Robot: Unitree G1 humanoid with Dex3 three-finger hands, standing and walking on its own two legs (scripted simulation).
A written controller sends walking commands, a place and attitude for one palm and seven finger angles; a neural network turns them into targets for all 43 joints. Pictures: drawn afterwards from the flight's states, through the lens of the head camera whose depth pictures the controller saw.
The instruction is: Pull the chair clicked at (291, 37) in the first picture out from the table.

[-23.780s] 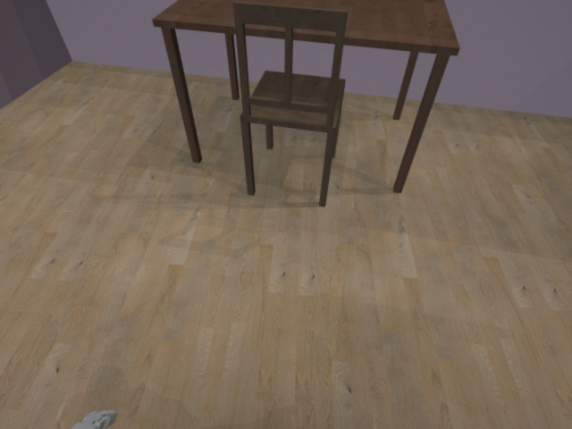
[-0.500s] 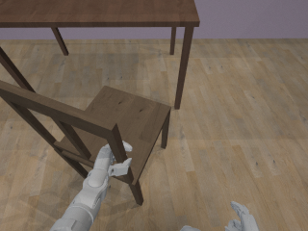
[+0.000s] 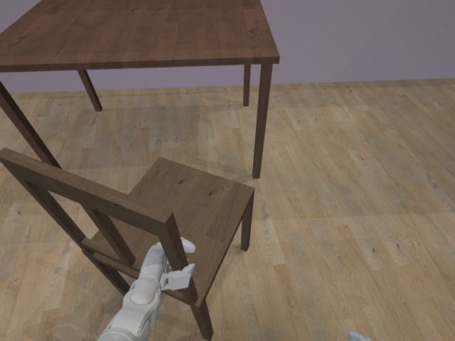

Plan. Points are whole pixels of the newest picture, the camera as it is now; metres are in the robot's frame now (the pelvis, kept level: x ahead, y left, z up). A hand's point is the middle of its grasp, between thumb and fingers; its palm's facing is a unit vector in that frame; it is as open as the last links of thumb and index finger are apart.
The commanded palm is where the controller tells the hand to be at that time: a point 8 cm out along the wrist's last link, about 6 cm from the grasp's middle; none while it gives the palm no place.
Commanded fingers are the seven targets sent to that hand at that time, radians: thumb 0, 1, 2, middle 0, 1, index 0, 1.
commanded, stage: stop walking, hand still on the chair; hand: left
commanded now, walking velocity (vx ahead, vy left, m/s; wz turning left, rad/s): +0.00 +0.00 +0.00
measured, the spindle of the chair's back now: (113, 236) +0.35 +0.27 -0.09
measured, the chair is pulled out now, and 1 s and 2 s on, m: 0.56 0.56 0.56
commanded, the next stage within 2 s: open the thumb and straighten the fingers in 0.66 s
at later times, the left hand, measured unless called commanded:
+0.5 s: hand (184, 271) +0.27 +0.10 -0.07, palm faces -0.12 -0.98 -0.18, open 6.2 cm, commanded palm +0.25 +0.15 -0.05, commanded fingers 0.00 0.90 0.90 -0.50 -1.45 -0.50 -1.45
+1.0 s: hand (180, 266) +0.27 +0.11 -0.06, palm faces -0.11 -0.98 -0.15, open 8.1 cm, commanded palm +0.26 +0.16 -0.04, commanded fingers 0.00 -0.55 0.20 -0.43 -1.23 -0.43 -1.23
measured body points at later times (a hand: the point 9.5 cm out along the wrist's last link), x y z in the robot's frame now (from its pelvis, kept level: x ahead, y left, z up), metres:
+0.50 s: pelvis +0.05 +0.00 +0.00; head +0.06 -0.02 +0.45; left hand +0.27 +0.15 -0.05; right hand +0.21 -0.22 -0.10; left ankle +0.01 +0.13 -0.74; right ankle +0.07 -0.12 -0.74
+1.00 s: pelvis +0.04 +0.00 -0.01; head +0.07 -0.01 +0.44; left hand +0.27 +0.16 -0.04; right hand +0.19 -0.24 -0.11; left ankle +0.01 +0.13 -0.74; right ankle +0.07 -0.12 -0.74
